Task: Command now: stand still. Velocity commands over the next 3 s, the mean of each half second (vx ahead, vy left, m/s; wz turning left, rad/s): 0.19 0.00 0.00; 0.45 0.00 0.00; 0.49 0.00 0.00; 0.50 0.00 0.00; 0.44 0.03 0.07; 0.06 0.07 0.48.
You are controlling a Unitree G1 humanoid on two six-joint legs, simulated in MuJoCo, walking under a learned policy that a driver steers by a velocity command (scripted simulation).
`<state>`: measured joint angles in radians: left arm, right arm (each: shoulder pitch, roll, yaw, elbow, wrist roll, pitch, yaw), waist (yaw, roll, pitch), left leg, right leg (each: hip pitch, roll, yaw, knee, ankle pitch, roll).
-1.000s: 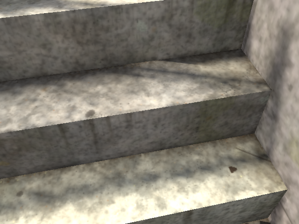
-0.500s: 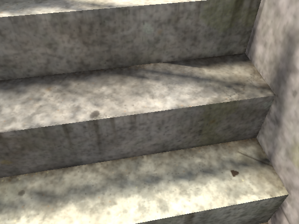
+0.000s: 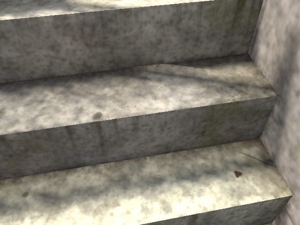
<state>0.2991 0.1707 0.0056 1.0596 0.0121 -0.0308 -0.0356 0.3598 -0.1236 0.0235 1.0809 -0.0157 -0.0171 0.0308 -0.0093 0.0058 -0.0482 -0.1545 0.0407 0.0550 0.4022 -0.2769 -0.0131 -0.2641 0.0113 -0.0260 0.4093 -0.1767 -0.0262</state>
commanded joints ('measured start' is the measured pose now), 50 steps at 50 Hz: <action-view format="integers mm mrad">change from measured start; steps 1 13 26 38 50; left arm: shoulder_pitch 57 28 318 304 39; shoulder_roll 34 110 105 148 -123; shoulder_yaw -8 23 40 24 -15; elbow -11 -51 14 3 -155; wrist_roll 17 -15 20 -53 41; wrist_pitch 6 -23 -61 -108 -12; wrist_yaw -60 81 96 103 -2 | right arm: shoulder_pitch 111 69 -394 -365 -142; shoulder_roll -42 -157 -1 43 -2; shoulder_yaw -2 -50 -23 76 -21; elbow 7 -36 -261 -489 80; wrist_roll -6 13 -28 57 10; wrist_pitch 20 -33 -125 -15 -73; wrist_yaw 52 -93 -16 -59 -35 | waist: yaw -10 -26 116 -19 137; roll -9 41 -42 -54 50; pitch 87 122 96 -203 3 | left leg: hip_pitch -62 -115 -1142 -265 -343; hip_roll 6 103 -15 -144 97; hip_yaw -11 -185 -27 196 -167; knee -83 -28 1778 1006 101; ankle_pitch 32 -322 28 -451 -316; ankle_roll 73 210 132 162 133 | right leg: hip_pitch -1 -233 323 26 -860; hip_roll -23 -82 -323 -240 97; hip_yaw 27 133 403 20 176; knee -88 78 -213 -243 1609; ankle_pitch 13 -380 -128 1668 278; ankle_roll -73 -156 -287 -292 -152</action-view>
